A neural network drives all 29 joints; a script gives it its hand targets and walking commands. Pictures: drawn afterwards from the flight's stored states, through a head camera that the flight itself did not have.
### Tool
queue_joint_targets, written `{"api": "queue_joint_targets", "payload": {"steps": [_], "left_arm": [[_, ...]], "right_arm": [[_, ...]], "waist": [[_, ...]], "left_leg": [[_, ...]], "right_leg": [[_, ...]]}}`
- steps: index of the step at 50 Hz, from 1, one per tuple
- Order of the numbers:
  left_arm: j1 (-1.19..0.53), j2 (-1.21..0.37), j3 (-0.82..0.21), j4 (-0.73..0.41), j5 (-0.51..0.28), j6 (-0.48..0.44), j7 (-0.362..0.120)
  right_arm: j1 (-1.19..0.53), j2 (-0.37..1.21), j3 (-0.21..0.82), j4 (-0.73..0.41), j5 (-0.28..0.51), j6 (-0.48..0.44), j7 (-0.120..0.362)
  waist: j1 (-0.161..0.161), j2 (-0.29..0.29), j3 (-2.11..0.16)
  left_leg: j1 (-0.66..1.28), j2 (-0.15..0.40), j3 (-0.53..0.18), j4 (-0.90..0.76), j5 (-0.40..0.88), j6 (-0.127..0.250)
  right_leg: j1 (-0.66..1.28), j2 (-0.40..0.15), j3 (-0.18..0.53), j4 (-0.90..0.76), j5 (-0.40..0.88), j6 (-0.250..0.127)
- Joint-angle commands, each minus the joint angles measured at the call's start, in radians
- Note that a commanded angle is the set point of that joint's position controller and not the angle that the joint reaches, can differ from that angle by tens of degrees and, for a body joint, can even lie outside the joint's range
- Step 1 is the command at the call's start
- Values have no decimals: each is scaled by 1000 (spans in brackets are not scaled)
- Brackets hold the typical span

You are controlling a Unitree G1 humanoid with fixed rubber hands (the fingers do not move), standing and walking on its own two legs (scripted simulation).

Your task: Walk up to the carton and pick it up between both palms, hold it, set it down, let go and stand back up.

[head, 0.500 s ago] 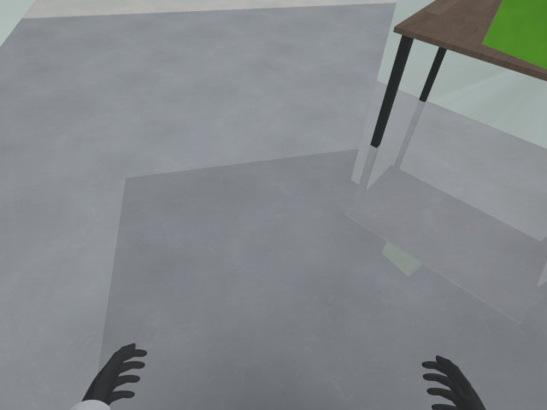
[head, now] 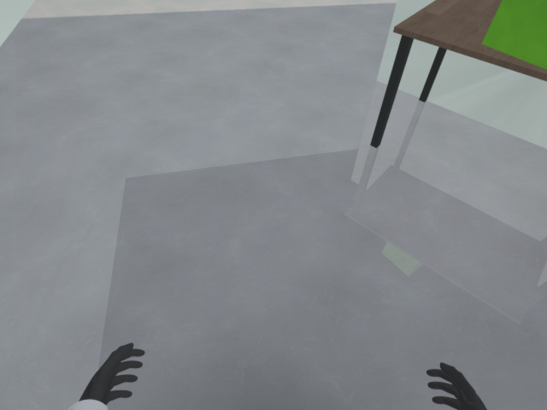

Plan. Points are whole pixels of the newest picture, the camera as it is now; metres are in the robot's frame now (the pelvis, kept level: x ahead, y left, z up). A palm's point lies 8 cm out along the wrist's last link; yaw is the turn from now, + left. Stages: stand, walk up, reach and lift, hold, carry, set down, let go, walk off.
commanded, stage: stand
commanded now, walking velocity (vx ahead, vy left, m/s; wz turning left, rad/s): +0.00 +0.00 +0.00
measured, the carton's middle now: out of the picture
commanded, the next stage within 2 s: walk up in 1.60 s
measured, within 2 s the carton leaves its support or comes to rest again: neither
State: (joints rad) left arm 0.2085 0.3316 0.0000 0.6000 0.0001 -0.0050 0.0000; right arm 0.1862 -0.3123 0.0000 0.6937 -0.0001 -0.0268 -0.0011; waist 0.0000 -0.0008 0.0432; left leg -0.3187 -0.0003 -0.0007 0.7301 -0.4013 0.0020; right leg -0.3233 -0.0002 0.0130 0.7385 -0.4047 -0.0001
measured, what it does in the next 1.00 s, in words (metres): stands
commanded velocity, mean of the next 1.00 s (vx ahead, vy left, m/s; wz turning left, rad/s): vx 0.00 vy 0.00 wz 0.00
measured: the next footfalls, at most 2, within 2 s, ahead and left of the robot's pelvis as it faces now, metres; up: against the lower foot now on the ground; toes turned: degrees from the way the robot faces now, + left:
none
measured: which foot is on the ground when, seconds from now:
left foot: down 0.00-1.00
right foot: down 0.00-1.00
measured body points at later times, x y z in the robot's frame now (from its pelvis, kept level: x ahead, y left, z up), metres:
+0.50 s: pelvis +0.00 +0.00 +0.00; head +0.02 +0.00 +0.45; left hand +0.16 +0.27 -0.08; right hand +0.15 -0.27 -0.10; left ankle -0.01 +0.12 -0.71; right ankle -0.01 -0.12 -0.71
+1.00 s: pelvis -0.01 +0.00 +0.00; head +0.00 +0.00 +0.45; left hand +0.15 +0.27 -0.08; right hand +0.13 -0.27 -0.10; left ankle -0.01 +0.12 -0.71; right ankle -0.01 -0.12 -0.71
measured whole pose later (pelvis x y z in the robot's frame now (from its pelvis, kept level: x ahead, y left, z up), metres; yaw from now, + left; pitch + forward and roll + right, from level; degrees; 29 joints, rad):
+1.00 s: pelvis -0.01 +0.00 +0.00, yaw +0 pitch -1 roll +0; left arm 0.21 0.34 0.00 0.60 0.00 -0.01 0.00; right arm 0.17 -0.32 0.00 0.75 0.00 -0.04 0.00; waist 0.00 0.00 0.04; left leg -0.32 0.00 0.00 0.73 -0.39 0.00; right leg -0.32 0.00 0.01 0.74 -0.39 0.00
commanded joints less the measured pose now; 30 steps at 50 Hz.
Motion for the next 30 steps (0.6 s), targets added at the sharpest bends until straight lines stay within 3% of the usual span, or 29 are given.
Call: {"api": "queue_joint_targets", "payload": {"steps": [1,2,3,5,6,8,10,11,15,16,18,20,21,22,26,28,30], "left_arm": [[-78,200,83,-22,27,-48,14],[-57,198,79,-15,24,-53,14],[-63,222,87,-13,28,-54,16],[-48,209,83,-8,20,-53,17],[-59,225,85,-5,24,-52,20],[-62,219,86,-9,24,-56,21],[-54,216,84,-6,22,-54,19],[-64,220,83,-8,24,-57,19],[-63,223,90,-7,26,-56,18],[-55,224,86,-2,29,-55,19],[-46,211,87,3,16,-52,17],[-44,210,83,-2,19,-57,16],[-46,211,80,0,18,-57,16],[-54,223,84,-5,21,-58,17],[-46,228,79,2,18,-56,20],[-58,214,76,2,19,-61,16],[-32,206,75,6,15,-58,17]], "right_arm": [[-68,-248,-89,-37,-24,-30,-13],[-62,-236,-87,-35,-28,-35,-9],[-56,-235,-86,-32,-29,-30,-11],[-59,-243,-89,-24,-29,-32,-10],[-65,-225,-84,-29,-26,-32,-9],[-58,-227,-80,-15,-30,-32,-8],[-65,-243,-89,-28,-26,-29,-8],[-59,-220,-76,-30,-23,-30,-9],[-70,-231,-81,-19,-29,-32,-8],[-70,-236,-82,-19,-26,-31,-10],[-61,-232,-78,-3,-29,-37,-8],[-61,-241,-83,-1,-28,-38,-9],[-60,-234,-83,-12,-24,-38,-6],[-62,-251,-84,-3,-31,-35,-9],[-57,-238,-82,-1,-14,-37,-7],[-60,-242,-85,1,-23,-36,-7],[-46,-244,-82,12,-26,-35,-6]], "waist": [[-4,-50,-106],[2,-28,-123],[-13,-27,-104],[-1,-29,-117],[-18,-38,-106],[5,-43,-120],[-10,-12,-86],[-8,-48,-79],[2,-15,-89],[-10,-12,-103],[10,-35,-106],[4,-16,-116],[-7,-61,-129],[5,-21,-135],[-9,-43,-124],[2,-56,-112],[6,-21,-93]], "left_leg": [[32,82,-89,-109,296,73],[38,82,-84,-104,297,69],[45,82,-91,-110,297,70],[38,93,-103,-114,305,78],[43,78,-85,-114,304,72],[40,90,-97,-114,305,83],[52,81,-97,-109,323,79],[33,81,-100,-120,306,76],[45,85,-92,-130,315,74],[55,90,-100,-132,319,77],[35,97,-114,-134,326,85],[58,88,-102,-121,337,83],[63,90,-103,-118,364,82],[66,89,-94,-122,372,76],[67,83,-89,-101,381,79],[58,85,-90,-108,365,76],[51,90,-96,-117,357,82]], "right_leg": [[31,-92,105,-126,327,-91],[53,-97,103,-128,324,-90],[35,-92,106,-140,320,-87],[59,-98,94,-130,339,-86],[40,-88,103,-137,328,-87],[53,-88,92,-120,330,-86],[21,-93,106,-131,331,-88],[35,-91,109,-142,331,-86],[38,-94,103,-128,325,-86],[45,-96,114,-136,329,-89],[60,-94,101,-119,340,-90],[52,-97,114,-140,361,-87],[72,-97,102,-129,383,-88],[76,-97,98,-125,389,-84],[72,-107,111,-135,424,-92],[59,-104,112,-137,404,-88],[48,-101,109,-138,368,-90]]}}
